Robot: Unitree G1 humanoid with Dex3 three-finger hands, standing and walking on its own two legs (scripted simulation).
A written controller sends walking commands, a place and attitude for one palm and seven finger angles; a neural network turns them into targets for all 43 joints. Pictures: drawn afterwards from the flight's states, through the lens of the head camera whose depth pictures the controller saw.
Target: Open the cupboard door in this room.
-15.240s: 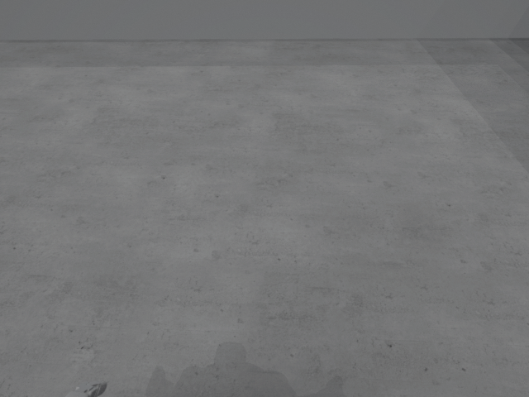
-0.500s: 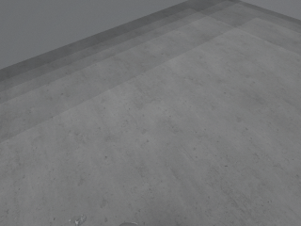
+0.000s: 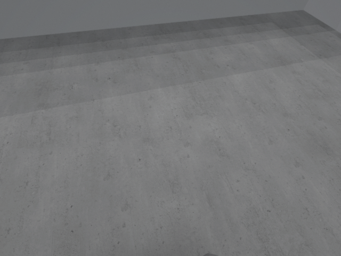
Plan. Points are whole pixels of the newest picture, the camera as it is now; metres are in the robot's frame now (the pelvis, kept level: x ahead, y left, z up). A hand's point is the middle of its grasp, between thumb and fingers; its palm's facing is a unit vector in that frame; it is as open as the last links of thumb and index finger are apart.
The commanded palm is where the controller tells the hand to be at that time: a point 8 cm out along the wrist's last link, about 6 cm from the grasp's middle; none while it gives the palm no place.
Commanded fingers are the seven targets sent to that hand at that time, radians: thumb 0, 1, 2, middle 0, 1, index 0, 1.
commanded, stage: turn or walk to find it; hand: left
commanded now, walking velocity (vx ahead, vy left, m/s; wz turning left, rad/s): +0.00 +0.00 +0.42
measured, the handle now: out of the picture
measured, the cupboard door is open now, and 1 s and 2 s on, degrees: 0 0 0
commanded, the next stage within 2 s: none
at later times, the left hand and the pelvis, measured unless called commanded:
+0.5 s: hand out of the picture +0.04 +0.16 -0.14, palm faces +0.21 -0.94 -0.28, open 7.4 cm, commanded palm none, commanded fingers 0.00 0.90 0.90 -0.20 -0.30 -0.20 -0.30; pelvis -0.01 -0.05 +0.01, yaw +13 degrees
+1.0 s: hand out of the picture -0.09 +0.21 -0.17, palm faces +0.45 -0.86 -0.24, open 7.4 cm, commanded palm none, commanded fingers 0.00 0.90 0.90 -0.20 -0.30 -0.20 -0.30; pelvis -0.04 +0.00 +0.01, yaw +24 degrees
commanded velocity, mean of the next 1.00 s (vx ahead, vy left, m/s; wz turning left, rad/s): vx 0.00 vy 0.00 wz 0.42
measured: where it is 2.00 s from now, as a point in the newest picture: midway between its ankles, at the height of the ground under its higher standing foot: outside the picture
